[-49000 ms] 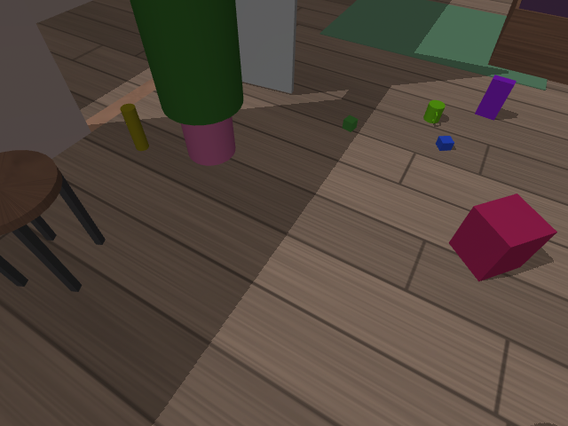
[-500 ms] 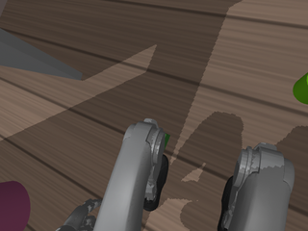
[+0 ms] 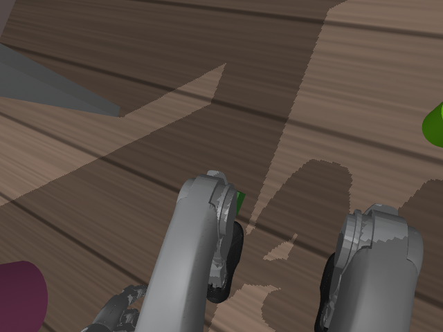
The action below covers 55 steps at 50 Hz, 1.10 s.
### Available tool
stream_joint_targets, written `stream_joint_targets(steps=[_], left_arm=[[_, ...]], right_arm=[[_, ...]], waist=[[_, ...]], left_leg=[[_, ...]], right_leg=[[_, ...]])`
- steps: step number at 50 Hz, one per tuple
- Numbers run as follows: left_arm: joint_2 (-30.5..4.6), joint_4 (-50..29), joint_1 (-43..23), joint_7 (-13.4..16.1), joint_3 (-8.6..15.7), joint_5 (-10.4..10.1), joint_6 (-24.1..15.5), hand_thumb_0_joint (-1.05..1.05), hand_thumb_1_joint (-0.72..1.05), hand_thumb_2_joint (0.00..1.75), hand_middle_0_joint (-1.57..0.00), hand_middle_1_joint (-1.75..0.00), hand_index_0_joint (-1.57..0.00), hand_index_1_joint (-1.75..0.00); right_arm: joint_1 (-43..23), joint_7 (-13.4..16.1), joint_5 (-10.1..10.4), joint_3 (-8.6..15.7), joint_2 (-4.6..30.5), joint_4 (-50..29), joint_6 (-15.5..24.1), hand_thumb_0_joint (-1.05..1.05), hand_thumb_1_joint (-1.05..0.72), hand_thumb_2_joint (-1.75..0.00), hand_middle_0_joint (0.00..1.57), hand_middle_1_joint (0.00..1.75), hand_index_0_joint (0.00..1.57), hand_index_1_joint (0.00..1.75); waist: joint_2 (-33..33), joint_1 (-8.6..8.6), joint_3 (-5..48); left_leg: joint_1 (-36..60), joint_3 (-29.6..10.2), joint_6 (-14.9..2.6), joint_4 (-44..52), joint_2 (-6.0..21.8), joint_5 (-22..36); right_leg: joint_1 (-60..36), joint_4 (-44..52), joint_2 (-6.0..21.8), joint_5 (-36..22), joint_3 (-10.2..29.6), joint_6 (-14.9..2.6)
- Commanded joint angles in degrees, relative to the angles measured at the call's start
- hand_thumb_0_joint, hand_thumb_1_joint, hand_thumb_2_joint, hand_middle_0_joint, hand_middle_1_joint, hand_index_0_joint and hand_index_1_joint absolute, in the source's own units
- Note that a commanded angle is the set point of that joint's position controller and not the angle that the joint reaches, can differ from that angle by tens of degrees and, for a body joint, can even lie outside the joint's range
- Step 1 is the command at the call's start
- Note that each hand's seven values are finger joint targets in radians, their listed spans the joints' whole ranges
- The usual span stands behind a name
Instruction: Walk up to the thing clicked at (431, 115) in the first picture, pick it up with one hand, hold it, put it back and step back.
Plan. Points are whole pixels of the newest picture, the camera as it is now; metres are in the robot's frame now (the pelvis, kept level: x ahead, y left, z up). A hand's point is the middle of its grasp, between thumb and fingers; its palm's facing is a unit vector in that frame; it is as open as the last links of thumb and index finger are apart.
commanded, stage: approach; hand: right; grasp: from above
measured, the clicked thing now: out of the picture +0.49 -0.34 -0.28
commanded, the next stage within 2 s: close in in 0.24 s
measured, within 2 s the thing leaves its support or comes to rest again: neither
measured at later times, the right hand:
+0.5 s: hand out of the picture +0.46 -0.34 -0.18, palm faces -0.55 +0.13 -0.83, open 14.1 cm
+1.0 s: hand out of the picture +0.49 -0.32 -0.23, palm faces -0.41 +0.09 -0.91, open 14.1 cm
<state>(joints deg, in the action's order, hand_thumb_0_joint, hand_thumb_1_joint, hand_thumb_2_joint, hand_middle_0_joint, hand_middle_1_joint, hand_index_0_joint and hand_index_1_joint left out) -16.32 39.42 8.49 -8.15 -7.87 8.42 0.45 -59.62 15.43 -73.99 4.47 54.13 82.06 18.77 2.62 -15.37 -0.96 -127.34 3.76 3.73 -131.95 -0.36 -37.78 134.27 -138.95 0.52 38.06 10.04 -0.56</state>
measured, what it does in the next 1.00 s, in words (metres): stands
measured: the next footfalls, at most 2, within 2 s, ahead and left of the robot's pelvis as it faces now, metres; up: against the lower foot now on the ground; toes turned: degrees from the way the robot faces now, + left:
none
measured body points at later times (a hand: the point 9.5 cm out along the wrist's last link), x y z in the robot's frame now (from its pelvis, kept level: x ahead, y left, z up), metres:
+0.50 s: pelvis +0.00 +0.01 +0.00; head +0.26 -0.07 +0.36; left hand +0.03 +0.27 -0.09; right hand +0.49 -0.34 -0.13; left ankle +0.11 +0.14 -0.29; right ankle +0.08 -0.12 -0.29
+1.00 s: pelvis +0.00 +0.00 -0.02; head +0.27 -0.11 +0.32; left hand +0.05 +0.26 -0.09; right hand +0.51 -0.33 -0.18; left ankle +0.11 +0.14 -0.29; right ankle +0.08 -0.12 -0.29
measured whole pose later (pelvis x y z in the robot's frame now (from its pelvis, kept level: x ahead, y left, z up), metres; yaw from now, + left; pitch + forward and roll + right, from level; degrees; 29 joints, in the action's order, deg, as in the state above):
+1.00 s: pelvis +0.00 +0.00 -0.02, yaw +2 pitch +31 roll +13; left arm -16.6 38.1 7.1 -9.3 -12.9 12.2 -5.2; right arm -64.5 29.8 -79.1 7.3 58.4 95.7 14.0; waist 5.7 -21.3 -5.1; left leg -129.7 5.1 3.9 -135.7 -1.7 -37.8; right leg 137.1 -144.4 0.6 39.1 12.3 -0.5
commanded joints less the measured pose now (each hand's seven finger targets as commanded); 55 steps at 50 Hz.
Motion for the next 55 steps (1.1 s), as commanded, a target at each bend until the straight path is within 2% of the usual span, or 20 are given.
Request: stream_joint_targets(steps=[1,5,8,12,15,18,19,21,23,27,30,34,36,39,43,47,49,50,52,55], left_arm=[[-16.1,0.9,13.2,0.7,5.4,0.5,-0.5,0.0,0.89,0.89,-0.2,-0.3,-0.2,-0.3],[-16.3,0.0,13.2,0.6,5.4,0.4,-0.6,0.0,0.89,0.89,-0.2,-0.3,-0.2,-0.3],[-16.0,-0.7,13.0,0.5,5.1,0.0,-0.5,0.0,0.89,0.89,-0.2,-0.3,-0.2,-0.3],[-15.8,-1.7,12.6,0.4,3.9,-0.7,-0.3,0.0,0.89,0.89,-0.2,-0.3,-0.2,-0.3],[-15.8,-2.3,12.2,0.5,3.8,-1.4,-0.2,0.0,0.89,0.89,-0.2,-0.3,-0.2,-0.3],[-16.0,-3.0,12.0,0.5,3.7,-1.0,-0.2,0.0,0.9,0.89,-0.2,-0.3,-0.2,-0.3],[-16.9,-4.4,11.1,0.6,3.8,-1.0,-0.3,0.0,0.9,0.89,-0.2,-0.3,-0.2,-0.3],[-16.4,-2.2,12.8,0.8,3.3,-0.6,-0.1,0.0,0.9,0.9,-0.2,-0.3,-0.2,-0.3],[-17.2,-2.9,12.2,1.1,3.3,0.1,-0.1,0.0,0.9,0.9,-0.2,-0.3,-0.2,-0.3],[-16.9,-0.9,12.5,1.3,2.7,1.6,0.4,0.0,0.9,0.9,-0.2,-0.3,-0.2,-0.3],[-17.2,-0.6,10.8,1.1,2.3,2.4,0.4,0.0,0.9,0.9,-0.2,-0.3,-0.2,-0.3],[-17.9,0.3,10.1,0.7,2.2,3.1,-0.3,0.0,0.89,0.9,-0.2,-0.3,-0.2,-0.3],[-17.8,0.5,9.7,0.6,2.2,3.3,-1.0,0.0,0.89,0.9,-0.2,-0.3,-0.2,-0.3],[-18.2,0.9,9.9,0.6,1.4,3.8,-1.9,0.0,0.89,0.9,-0.2,-0.3,-0.2,-0.3],[-18.7,0.5,10.4,-0.2,1.2,4.1,-3.9,0.0,0.89,0.9,-0.2,-0.3,-0.2,-0.3],[-19.1,-0.5,10.2,-0.5,0.9,3.9,-5.4,0.0,0.9,0.9,-0.2,-0.3,-0.2,-0.3],[-18.8,-0.8,9.9,-0.8,0.5,3.9,-6.1,0.0,0.9,0.9,-0.2,-0.3,-0.2,-0.3],[-19.3,-1.6,9.9,-0.9,0.7,3.9,-6.5,0.0,0.9,0.9,-0.2,-0.3,-0.2,-0.3],[-19.8,-1.8,10.8,-0.9,0.6,3.6,-6.7,0.0,0.9,0.9,-0.2,-0.3,-0.2,-0.3],[-19.4,-2.2,10.4,-1.0,0.3,3.7,-6.7,0.0,0.9,0.9,-0.2,-0.3,-0.2,-0.3]], right_arm=[[-25.2,5.2,-0.1,0.9,11.3,-11.3,0.0,0.0,0.6,-1.07,0.07,0.99,0.04,1.02],[-25.9,8.3,-1.8,3.8,14.6,-9.7,-3.6,0.0,0.61,-1.07,0.07,0.98,0.04,1.01],[-23.6,8.8,-2.5,4.8,15.4,-4.9,-7.3,0.0,0.61,-1.07,0.07,0.97,0.04,1.0],[-16.7,6.7,-0.2,3.9,14.8,0.3,-11.1,0.0,0.61,-1.08,0.07,0.98,0.04,1.01],[-12.6,2.6,2.6,3.3,14.5,0.6,-11.8,0.0,0.58,-1.09,0.08,1.02,0.06,1.04],[-12.4,-0.9,5.2,4.5,16.7,-4.0,-9.9,0.0,0.56,-1.1,0.08,1.07,0.08,1.07],[-12.4,-1.7,5.3,5.6,18.6,-5.0,-9.0,0.0,0.56,-1.06,0.07,1.06,0.07,1.06],[-16.3,-2.8,6.2,4.1,16.0,-8.0,-6.1,0.0,0.57,-1.04,0.07,1.06,0.07,1.06],[-17.8,-2.1,5.6,6.2,19.1,-9.7,-2.3,0.0,0.58,-1.03,0.07,1.06,0.07,1.05],[-17.7,1.0,3.1,4.8,17.5,-8.7,3.5,0.0,0.56,-1.0,0.06,1.04,0.06,1.03],[-17.9,4.7,0.6,3.3,15.6,-5.0,5.2,0.0,0.56,-1.05,0.07,1.02,0.05,1.03],[-20.1,10.4,-2.9,4.5,17.7,-2.4,4.5,0.0,0.54,-1.12,0.08,1.02,0.06,1.05],[-20.0,12.0,-4.0,2.6,15.1,1.8,3.0,0.0,0.54,-1.16,0.09,1.05,0.06,1.08],[-20.2,15.0,-5.8,3.0,16.7,4.4,0.6,0.0,0.54,-1.15,0.09,1.04,0.06,1.07],[-21.7,16.7,-5.6,2.9,16.5,6.5,-2.8,0.0,0.56,-1.06,0.06,0.99,0.04,1.01],[-21.5,17.0,-3.9,4.6,19.3,5.3,-5.5,0.0,0.57,-1.03,0.06,0.98,0.04,0.99],[-20.5,16.3,-2.9,3.8,18.3,6.0,-6.5,0.0,0.56,-1.01,0.06,0.98,0.04,0.99],[-20.9,15.7,-2.7,4.9,19.2,5.3,-6.8,0.0,0.58,-1.03,0.06,0.98,0.04,1.0],[-18.8,14.7,-1.9,7.3,22.7,4.9,-7.5,0.0,0.58,-1.05,0.06,0.98,0.04,1.0],[-16.6,12.7,-0.4,6.6,20.8,4.2,-7.7,0.0,0.59,-1.05,0.07,0.98,0.04,1.01]], waist=[[-27.1,-4.01,38.7],[-32.0,-2.58,41.9],[-29.6,-1.91,41.7],[-23.2,-1.44,39.2],[-17.0,-1.56,38.9],[-15.1,-1.03,39.6],[-14.3,-1.74,39.0],[-15.6,-3.61,36.4],[-16.3,-4.02,37.2],[-21.1,-3.41,35.8],[-23.5,-4.39,34.1],[-27.2,-4.64,35.0],[-27.1,-5.69,33.3],[-27.4,-5.8,33.2],[-27.7,-7.37,31.9],[-29.1,-6.37,34.7],[-29.4,-6.64,34.0],[-27.7,-7.49,33.3],[-27.6,-6.21,33.5],[-26.8,-6.26,33.1]], left_leg=[[12.2,7.5,-5.17,11.3,-1.8,10.9],[11.6,7.2,-5.61,9.7,-1.4,13.4],[12.5,6.7,-5.96,10.2,-1.5,14.4],[17.6,5.7,-5.34,11.9,-1.8,15.0],[21.5,5.2,-4.74,12.8,-2.0,13.7],[25.2,4.9,-4.27,13.3,-1.9,12.8],[24.9,5.0,-4.45,12.9,-1.9,13.0],[22.4,5.4,-4.68,13.6,-1.9,11.1],[22.4,5.7,-4.81,13.3,-2.3,10.8],[19.2,6.1,-5.34,12.8,-2.4,9.2],[15.0,8.0,-5.27,11.6,-2.7,7.8],[12.5,9.5,-5.14,8.7,-2.7,10.5],[10.1,10.0,-5.15,7.9,-2.8,10.9],[11.4,9.9,-4.97,7.4,-2.8,13.8],[10.8,9.9,-4.76,6.5,-2.8,14.9],[12.7,9.5,-4.76,6.3,-2.7,15.0],[13.1,9.4,-4.89,6.4,-2.9,14.3],[12.4,9.6,-4.71,6.0,-2.7,14.2],[14.3,9.1,-4.87,6.6,-2.8,13.8],[15.8,8.9,-5.13,7.2,-3.1,13.7]], right_leg=[[-37.0,15.3,0.4,-7.9,-4.4,0.31],[-39.4,16.7,0.2,-11.4,-4.6,0.75],[-37.7,16.2,0.0,-12.4,-5.5,0.21],[-30.5,14.9,-0.5,-12.5,-6.9,-1.23],[-26.1,14.6,-0.5,-10.8,-6.8,-2.14],[-24.1,14.2,-0.4,-9.9,-6.7,-2.35],[-24.0,13.4,-0.2,-10.5,-6.4,-2.22],[-24.7,12.7,-0.2,-9.1,-6.2,-1.67],[-25.1,11.0,0.1,-9.0,-5.8,-1.31],[-29.7,10.2,0.0,-8.3,-6.1,0.05],[-32.5,11.3,0.4,-6.6,-5.1,0.38],[-35.5,11.9,0.7,-9.0,-4.0,0.56],[-35.4,11.8,0.8,-9.6,-3.5,0.49],[-34.6,10.9,0.7,-12.1,-3.7,0.23],[-33.5,10.5,0.8,-12.4,-3.4,0.14],[-33.6,10.5,0.9,-12.1,-3.5,0.2],[-32.5,10.4,1.0,-11.2,-3.6,0.16],[-31.9,9.8,1.0,-10.8,-3.4,-0.01],[-30.6,9.8,0.9,-10.8,-3.7,-0.17],[-29.0,9.1,1.0,-10.7,-3.9,-0.27]])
